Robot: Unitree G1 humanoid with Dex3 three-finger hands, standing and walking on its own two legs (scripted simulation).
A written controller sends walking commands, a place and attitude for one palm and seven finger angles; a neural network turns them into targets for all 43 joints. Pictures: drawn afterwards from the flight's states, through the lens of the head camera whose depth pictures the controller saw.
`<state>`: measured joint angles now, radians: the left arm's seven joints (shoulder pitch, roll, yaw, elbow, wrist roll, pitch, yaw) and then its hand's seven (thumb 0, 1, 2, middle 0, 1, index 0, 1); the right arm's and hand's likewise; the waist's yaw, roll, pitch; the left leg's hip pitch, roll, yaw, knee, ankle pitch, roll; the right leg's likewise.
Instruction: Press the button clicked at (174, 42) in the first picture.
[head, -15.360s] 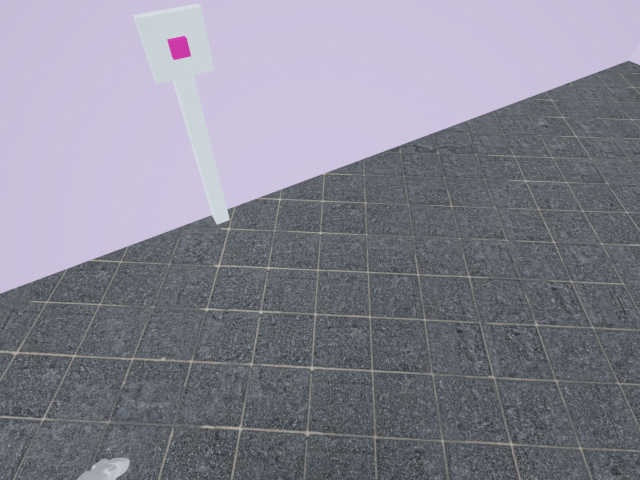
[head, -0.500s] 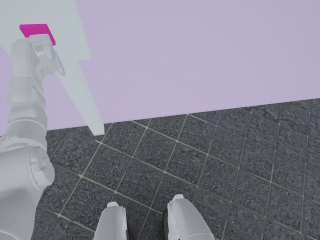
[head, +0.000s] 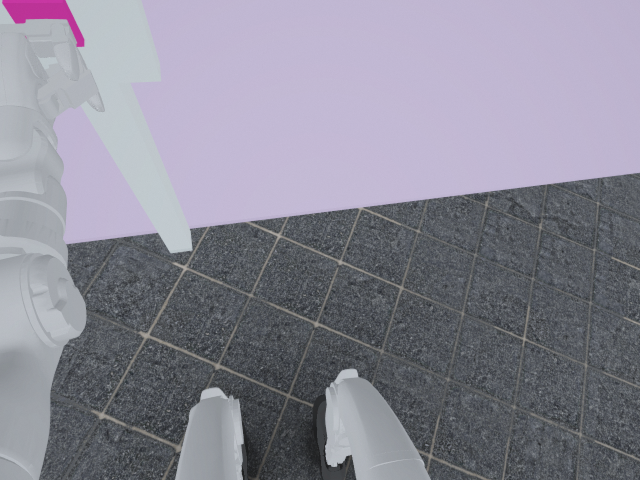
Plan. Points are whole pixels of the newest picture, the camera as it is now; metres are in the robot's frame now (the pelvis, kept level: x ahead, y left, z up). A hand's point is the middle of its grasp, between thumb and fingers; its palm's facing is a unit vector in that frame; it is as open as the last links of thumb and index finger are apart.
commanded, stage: pull the fist back off the button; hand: left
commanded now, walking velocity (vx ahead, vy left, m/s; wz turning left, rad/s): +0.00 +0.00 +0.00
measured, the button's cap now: (46, 16) +0.61 +0.22 +0.11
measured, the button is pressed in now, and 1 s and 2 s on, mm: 8 0 0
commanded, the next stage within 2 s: draw the hand back to the body in 0.98 s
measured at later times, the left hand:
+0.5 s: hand (88, 96) +0.54 +0.19 +0.07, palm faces +0.08 -1.00 -0.02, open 3.3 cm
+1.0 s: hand (90, 160) +0.46 +0.18 +0.07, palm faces +0.08 -1.00 -0.02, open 3.1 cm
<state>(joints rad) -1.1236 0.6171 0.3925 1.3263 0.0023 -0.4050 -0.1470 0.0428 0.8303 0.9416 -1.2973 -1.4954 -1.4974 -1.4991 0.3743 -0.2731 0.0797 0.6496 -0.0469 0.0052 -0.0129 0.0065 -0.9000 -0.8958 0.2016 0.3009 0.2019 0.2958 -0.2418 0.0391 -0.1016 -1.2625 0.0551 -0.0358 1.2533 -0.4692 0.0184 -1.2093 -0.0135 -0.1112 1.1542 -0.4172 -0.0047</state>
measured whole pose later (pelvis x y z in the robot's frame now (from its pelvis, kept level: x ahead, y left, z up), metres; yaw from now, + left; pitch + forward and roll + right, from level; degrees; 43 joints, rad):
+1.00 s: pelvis +0.06 +0.00 +0.04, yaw +1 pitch +20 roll -2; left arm -0.41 0.25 0.26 0.71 -0.15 -0.45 -0.13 0.01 0.90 0.90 -1.30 -1.50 -1.30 -1.50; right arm 0.25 -0.24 0.00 0.60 0.00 0.04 0.00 0.01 -0.90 -0.90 0.20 0.30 0.20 0.30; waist -0.06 0.02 -0.13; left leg -0.90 0.04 0.02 1.08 -0.52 0.01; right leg -0.89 -0.02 -0.06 1.02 -0.48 0.01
